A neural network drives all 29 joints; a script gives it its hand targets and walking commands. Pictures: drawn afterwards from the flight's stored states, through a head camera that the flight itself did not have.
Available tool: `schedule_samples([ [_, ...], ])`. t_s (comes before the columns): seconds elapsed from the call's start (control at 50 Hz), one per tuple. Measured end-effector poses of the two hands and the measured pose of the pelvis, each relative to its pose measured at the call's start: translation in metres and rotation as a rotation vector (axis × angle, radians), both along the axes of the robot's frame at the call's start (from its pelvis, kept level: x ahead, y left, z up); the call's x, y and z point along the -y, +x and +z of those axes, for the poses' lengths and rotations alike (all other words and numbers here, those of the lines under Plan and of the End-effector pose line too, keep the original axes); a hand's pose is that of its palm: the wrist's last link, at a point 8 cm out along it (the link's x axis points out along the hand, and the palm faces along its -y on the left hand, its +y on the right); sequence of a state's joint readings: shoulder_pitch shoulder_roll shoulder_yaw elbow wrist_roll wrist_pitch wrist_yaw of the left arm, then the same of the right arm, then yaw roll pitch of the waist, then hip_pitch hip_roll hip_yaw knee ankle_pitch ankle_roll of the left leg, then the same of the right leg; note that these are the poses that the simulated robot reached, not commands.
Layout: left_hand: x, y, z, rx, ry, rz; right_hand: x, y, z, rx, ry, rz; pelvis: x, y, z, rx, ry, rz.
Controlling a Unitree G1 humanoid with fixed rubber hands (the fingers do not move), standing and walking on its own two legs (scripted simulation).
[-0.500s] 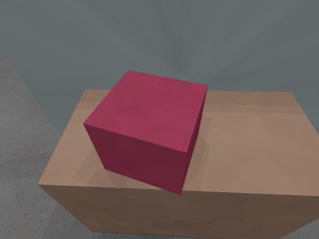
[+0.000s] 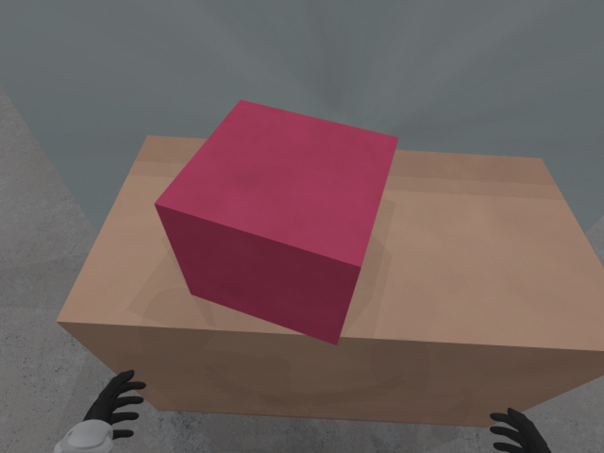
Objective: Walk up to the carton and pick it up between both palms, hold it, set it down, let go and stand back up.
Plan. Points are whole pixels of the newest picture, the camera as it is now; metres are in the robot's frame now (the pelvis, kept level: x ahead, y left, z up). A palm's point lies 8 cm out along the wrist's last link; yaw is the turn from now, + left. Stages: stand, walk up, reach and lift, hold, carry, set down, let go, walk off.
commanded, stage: reach and lift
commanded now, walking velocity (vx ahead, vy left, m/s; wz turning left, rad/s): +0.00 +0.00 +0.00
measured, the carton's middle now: (288, 221) +0.48 +0.06 +0.00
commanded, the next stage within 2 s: none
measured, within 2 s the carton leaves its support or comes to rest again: neither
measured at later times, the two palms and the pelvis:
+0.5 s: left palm (76, 429) +0.17 +0.31 -0.05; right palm out of the picture +0.14 -0.21 -0.04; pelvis -0.02 +0.02 +0.00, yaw -1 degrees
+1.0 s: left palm (56, 399) +0.20 +0.33 -0.01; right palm (471, 443) +0.17 -0.17 -0.02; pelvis +0.02 +0.02 +0.01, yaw -2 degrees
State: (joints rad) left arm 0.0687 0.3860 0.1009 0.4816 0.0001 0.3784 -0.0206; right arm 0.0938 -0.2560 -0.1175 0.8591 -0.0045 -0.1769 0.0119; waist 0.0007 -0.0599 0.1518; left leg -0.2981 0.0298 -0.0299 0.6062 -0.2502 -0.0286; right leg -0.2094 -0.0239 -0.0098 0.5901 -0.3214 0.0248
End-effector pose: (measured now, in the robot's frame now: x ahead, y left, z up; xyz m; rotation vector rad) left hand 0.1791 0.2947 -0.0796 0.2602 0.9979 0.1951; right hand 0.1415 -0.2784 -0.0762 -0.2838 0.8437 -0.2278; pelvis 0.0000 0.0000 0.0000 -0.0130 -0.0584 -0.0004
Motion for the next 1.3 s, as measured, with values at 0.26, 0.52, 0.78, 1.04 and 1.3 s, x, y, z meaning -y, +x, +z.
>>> schedule_samples([
  [0.26, -0.011, -0.027, 0.008, 0.088, 0.001, -0.036, -0.057, -0.024, 0.012, 0.125, 0.082, -0.062, -0.012, -0.022, 0.001, 0.025, -0.011, -0.01],
  [0.52, -0.012, -0.005, 0.033, 0.251, -0.032, -0.108, -0.064, -0.001, 0.039, 0.249, 0.094, -0.101, -0.02, -0.021, 0.003, 0.021, -0.014, -0.025],
  [0.78, -0.025, 0.025, 0.057, 0.407, -0.08, -0.152, -0.089, 0.012, 0.047, 0.321, 0.15, -0.165, -0.018, 0.001, 0.006, -0.017, -0.01, -0.028],
  [1.04, -0.032, 0.018, 0.07, 0.5, -0.094, -0.228, -0.114, 0.028, 0.061, 0.465, 0.201, -0.16, -0.018, 0.016, 0.007, -0.037, -0.01, -0.03],
  [1.3, -0.026, 0.031, 0.085, 0.554, -0.145, -0.271, -0.129, 0.048, 0.071, 0.503, 0.229, -0.168, -0.017, 0.019, 0.007, -0.041, -0.009, -0.031],
])
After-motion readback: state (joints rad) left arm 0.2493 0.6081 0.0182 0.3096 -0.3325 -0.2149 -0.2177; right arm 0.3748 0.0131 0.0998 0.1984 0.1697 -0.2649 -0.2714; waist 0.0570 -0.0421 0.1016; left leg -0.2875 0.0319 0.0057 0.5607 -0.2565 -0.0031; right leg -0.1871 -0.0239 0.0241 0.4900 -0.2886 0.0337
